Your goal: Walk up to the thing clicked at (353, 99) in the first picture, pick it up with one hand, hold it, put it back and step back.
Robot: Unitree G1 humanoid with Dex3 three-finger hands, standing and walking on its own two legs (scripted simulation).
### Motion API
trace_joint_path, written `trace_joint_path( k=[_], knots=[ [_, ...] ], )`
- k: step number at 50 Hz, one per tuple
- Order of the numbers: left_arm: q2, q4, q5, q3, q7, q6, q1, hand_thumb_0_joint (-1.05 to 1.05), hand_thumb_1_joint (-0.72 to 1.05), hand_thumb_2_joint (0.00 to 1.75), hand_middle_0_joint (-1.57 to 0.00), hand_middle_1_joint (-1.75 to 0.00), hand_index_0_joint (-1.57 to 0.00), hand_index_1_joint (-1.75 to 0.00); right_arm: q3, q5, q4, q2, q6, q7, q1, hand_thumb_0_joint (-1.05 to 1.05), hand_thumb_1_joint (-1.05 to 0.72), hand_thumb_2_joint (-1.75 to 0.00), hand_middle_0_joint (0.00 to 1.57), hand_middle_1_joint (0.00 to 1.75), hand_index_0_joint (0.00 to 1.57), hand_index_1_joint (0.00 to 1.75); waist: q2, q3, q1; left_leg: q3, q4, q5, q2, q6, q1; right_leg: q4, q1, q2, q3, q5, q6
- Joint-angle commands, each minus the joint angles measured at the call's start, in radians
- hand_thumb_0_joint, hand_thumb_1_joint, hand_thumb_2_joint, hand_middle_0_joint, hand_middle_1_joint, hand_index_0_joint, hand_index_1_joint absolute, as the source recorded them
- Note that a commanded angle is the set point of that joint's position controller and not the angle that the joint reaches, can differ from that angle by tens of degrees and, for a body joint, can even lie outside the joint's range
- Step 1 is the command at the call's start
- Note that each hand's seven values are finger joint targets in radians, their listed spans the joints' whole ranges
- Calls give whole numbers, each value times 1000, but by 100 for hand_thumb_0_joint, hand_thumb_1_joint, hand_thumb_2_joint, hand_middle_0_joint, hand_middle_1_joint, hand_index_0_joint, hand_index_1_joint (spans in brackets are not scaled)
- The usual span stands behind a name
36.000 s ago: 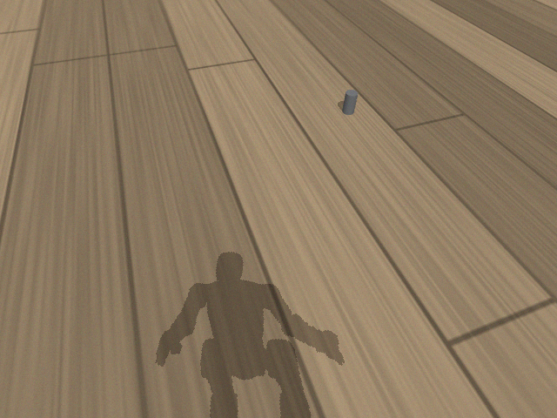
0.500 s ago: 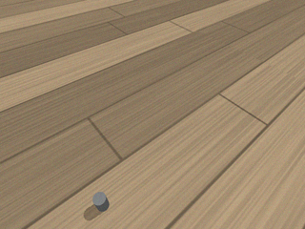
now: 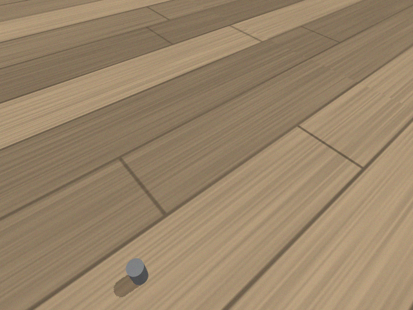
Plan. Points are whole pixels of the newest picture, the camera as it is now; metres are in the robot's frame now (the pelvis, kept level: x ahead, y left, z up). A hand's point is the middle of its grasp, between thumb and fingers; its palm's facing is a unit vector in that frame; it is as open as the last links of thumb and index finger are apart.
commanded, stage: stand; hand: left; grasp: from above
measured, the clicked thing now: (137, 272) +0.39 +0.28 -0.71
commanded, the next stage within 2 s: rise first in 1.10 s
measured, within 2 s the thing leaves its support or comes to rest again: neither
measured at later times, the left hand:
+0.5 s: hand out of the picture +0.07 +0.25 -0.16, palm faces -0.04 -0.94 -0.33, open 7.4 cm
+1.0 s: hand out of the picture +0.08 +0.25 -0.16, palm faces -0.05 -0.94 -0.33, open 7.4 cm
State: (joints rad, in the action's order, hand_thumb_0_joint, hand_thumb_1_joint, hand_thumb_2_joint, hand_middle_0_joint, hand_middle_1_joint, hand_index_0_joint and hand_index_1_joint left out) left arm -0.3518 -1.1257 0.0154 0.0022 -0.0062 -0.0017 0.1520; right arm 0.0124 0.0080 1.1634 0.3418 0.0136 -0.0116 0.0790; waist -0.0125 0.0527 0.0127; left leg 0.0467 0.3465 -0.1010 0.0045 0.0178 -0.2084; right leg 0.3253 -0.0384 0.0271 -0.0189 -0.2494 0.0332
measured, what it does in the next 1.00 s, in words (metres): stands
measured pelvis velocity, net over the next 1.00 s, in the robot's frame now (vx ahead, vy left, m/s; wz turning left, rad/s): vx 0.02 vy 0.00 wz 0.00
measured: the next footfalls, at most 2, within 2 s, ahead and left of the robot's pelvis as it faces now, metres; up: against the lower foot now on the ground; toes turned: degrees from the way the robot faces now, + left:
none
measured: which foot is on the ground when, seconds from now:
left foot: down 0.00-1.00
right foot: down 0.00-1.00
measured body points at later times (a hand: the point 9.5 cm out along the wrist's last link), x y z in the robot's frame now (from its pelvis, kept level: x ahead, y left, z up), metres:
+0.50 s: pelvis +0.01 +0.00 +0.00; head +0.02 +0.00 +0.45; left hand +0.08 +0.30 -0.14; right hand +0.09 -0.31 -0.13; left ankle +0.06 +0.11 -0.75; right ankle -0.04 -0.14 -0.75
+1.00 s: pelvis +0.02 +0.00 +0.00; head +0.03 +0.01 +0.45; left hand +0.08 +0.30 -0.14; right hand +0.10 -0.30 -0.13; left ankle +0.06 +0.11 -0.75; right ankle -0.04 -0.14 -0.75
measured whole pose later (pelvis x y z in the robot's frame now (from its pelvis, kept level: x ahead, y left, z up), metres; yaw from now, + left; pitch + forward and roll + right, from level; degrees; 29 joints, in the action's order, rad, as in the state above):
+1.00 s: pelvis +0.02 +0.00 +0.00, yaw +0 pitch -2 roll +0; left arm -0.36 -1.10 0.02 0.00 0.00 0.00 0.15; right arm 0.01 0.01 1.15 0.34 0.02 -0.01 0.08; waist -0.02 0.05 0.01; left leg 0.05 0.35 -0.13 0.00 0.02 -0.19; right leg 0.30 -0.01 0.03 -0.02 -0.26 0.03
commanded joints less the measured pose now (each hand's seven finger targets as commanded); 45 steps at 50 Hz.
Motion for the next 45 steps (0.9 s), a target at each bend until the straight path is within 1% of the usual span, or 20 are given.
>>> trace_joint_path(
  k=[1, 3, 11, 13, 14, 15, 16, 18, 23, 25, 27, 29, 33, 35, 36, 37, 39, 41, 44, 45],
  knots=[
    [-208, 63, -5, 38, 14, -28, -32, 0, 90, 90, -20, -30, -20, -30, 40, -3, -60, 222, 20, 11, -56, 0, -90, -90, 20, 30, 20, 30, 12, -77, 0, -136, -45, 42, 130, 5, 145, -79, -120, 104, -72, 70, -49],
    [-211, 65, -6, 40, 15, -28, -27, 0, 90, 90, -20, -30, -20, -30, 40, -4, -61, 221, 22, 12, -60, 0, -90, -90, 20, 30, 20, 30, 12, -95, -5, -133, -32, 112, 134, 6, 171, -73, -112, 103, -67, 116, -49],
    [-207, 64, -6, 39, 14, -22, -23, 0, 90, 90, -20, -30, -20, -30, 37, -3, -63, 221, 21, 14, -59, 0, -90, -90, 20, 30, 20, 30, 18, -58, -6, -139, -54, 56, 132, 2, 143, -77, -114, 99, -60, 74, -48],
    [-203, 66, -5, 38, 15, -24, -20, 0, 90, 90, -20, -30, -20, -30, 38, -3, -64, 225, 22, 14, -61, 0, -90, -90, 20, 30, 20, 30, 21, -76, -10, -137, -42, 87, 136, 6, 160, -78, -110, 102, -61, 94, -48],
    [-209, 66, -4, 38, 15, -23, -29, 0, 90, 90, -20, -30, -20, -30, 36, -4, -63, 217, 21, 13, -53, 0, -90, -90, 20, 30, 20, 30, 8, -49, -2, -137, -50, 67, 131, 2, 131, -81, -113, 101, -59, 73, -48],
    [-211, 70, -4, 41, 15, -23, -28, 0, 90, 90, -20, -30, -20, -30, 38, -3, -66, 220, 20, 15, -54, 0, -90, -90, 20, 30, 20, 30, 18, -67, -5, -133, -49, 57, 129, 3, 150, -84, -112, 102, -64, 82, -49],
    [-210, 67, -4, 40, 15, -23, -36, 0, 90, 90, -20, -30, -20, -30, 35, -4, -64, 216, 21, 13, -53, 0, -90, -90, 20, 30, 20, 30, 15, -45, 0, -136, -54, 45, 128, 1, 129, -81, -114, 101, -63, 68, -49],
    [-209, 73, -5, 39, 16, -23, -35, 0, 90, 90, -20, -30, -20, -30, 37, -3, -67, 221, 21, 13, -61, 0, -90, -90, 20, 30, 20, 30, 18, -68, -6, -134, -37, 109, 134, 5, 140, -79, -102, 104, -60, 100, -47],
    [-212, 73, -3, 40, 15, -23, -31, 0, 90, 90, -20, -30, -20, -30, 38, -4, -68, 225, 20, 14, -57, 0, -90, -90, 20, 30, 20, 30, 16, -68, -4, -134, -43, 56, 130, 2, 156, -88, -115, 103, -62, 85, -49],
    [-211, 75, -4, 39, 15, -23, -34, 0, 90, 90, -20, -30, -20, -30, 36, -3, -67, 222, 20, 14, -51, 0, -90, -90, 20, 30, 20, 30, 18, -62, -2, -134, -47, 64, 129, 1, 143, -85, -110, 103, -62, 83, -49],
    [-211, 74, -3, 39, 17, -23, -28, 0, 90, 90, -20, -30, -20, -30, 37, -3, -72, 223, 19, 14, -61, 0, -90, -90, 20, 30, 20, 30, 16, -80, -7, -130, -34, 92, 130, 7, 163, -86, -104, 104, -60, 106, -48],
    [-213, 73, -5, 39, 17, -26, -25, 0, 90, 90, -20, -30, -20, -30, 34, -4, -72, 219, 21, 14, -59, 0, -90, -90, 20, 30, 20, 30, 4, -90, -8, -127, -20, 166, 136, 10, 173, -76, -93, 109, -60, 158, -45],
    [-211, 73, -4, 39, 18, -24, -20, 0, 90, 90, -20, -30, -20, -30, 36, -4, -72, 222, 19, 15, -53, 0, -90, -90, 20, 30, 20, 30, 15, -84, -6, -124, -21, 142, 133, 8, 169, -83, -95, 108, -58, 147, -44],
    [-214, 78, -6, 40, 17, -25, -24, 0, 90, 90, -20, -30, -20, -30, 34, -3, -72, 219, 21, 15, -50, 0, -90, -90, 20, 30, 20, 30, 12, -100, -6, -121, -15, 180, 137, 10, 184, -77, -86, 110, -60, 179, -46],
    [-217, 77, -6, 41, 18, -23, -33, 0, 90, 90, -20, -30, -20, -30, 33, -4, -69, 216, 20, 15, -43, 0, -90, -90, 20, 30, 20, 30, 15, -76, 0, -123, -26, 158, 134, 4, 157, -76, -86, 106, -58, 145, -45],
    [-209, 78, -6, 38, 17, -24, -25, 0, 90, 90, -20, -30, -20, -30, 33, -2, -70, 223, 21, 15, -49, 0, -90, -90, 20, 30, 20, 30, 25, -87, -8, -122, -19, 166, 136, 7, 167, -78, -80, 110, -62, 159, -44],
    [-208, 76, -3, 36, 17, -23, -18, 0, 90, 90, -20, -30, -20, -30, 36, -2, -73, 226, 18, 16, -61, 0, -90, -90, 20, 30, 20, 30, 14, -70, -9, -124, -26, 125, 134, 6, 158, -89, -96, 107, -59, 126, -46],
    [-217, 77, -2, 38, 19, -24, -28, 0, 90, 90, -20, -30, -20, -30, 34, -4, -73, 217, 16, 15, -47, 0, -90, -90, 20, 30, 20, 30, 3, -71, -2, -122, -22, 130, 133, 8, 150, -90, -86, 111, -61, 142, -46],
    [-212, 73, -2, 37, 18, -21, -19, 0, 90, 90, -20, -30, -20, -30, 35, -5, -75, 220, 15, 15, -58, 0, -90, -90, 20, 30, 20, 30, 9, -45, -3, -129, -42, 49, 129, 7, 138, -97, -106, 105, -58, 77, -49],
    [-213, 74, -1, 39, 17, -21, -17, 0, 90, 90, -20, -30, -20, -30, 37, -3, -75, 223, 15, 15, -54, 0, -90, -90, 20, 30, 20, 30, 11, -63, -5, -125, -36, 49, 129, 9, 158, -96, -104, 107, -59, 88, -52]
  ],
)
